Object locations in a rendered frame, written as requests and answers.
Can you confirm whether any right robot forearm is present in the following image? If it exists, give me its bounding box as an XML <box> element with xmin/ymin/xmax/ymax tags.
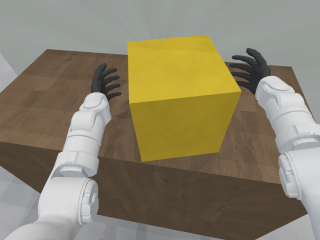
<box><xmin>255</xmin><ymin>76</ymin><xmax>320</xmax><ymax>155</ymax></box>

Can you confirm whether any robot left hand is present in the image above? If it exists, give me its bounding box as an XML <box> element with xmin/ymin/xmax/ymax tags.
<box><xmin>91</xmin><ymin>63</ymin><xmax>122</xmax><ymax>101</ymax></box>

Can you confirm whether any robot right hand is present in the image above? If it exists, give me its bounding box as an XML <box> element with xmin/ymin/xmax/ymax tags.
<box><xmin>229</xmin><ymin>48</ymin><xmax>271</xmax><ymax>95</ymax></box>

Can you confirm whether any pedestal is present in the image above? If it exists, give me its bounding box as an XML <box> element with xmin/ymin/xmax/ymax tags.
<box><xmin>0</xmin><ymin>49</ymin><xmax>316</xmax><ymax>240</ymax></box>

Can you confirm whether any left robot forearm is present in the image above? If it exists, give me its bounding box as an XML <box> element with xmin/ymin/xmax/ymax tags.
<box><xmin>38</xmin><ymin>92</ymin><xmax>112</xmax><ymax>217</ymax></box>

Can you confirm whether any left robot upper arm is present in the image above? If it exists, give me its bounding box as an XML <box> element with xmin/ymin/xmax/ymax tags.
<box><xmin>4</xmin><ymin>177</ymin><xmax>99</xmax><ymax>240</ymax></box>

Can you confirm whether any right robot upper arm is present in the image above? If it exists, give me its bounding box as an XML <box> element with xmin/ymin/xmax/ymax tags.
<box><xmin>278</xmin><ymin>147</ymin><xmax>320</xmax><ymax>240</ymax></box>

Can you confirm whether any carton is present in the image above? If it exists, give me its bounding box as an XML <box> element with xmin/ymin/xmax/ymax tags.
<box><xmin>127</xmin><ymin>35</ymin><xmax>242</xmax><ymax>162</ymax></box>

